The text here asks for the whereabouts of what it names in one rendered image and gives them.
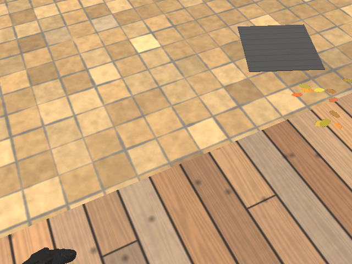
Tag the left robot hand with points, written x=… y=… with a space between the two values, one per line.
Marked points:
x=56 y=256

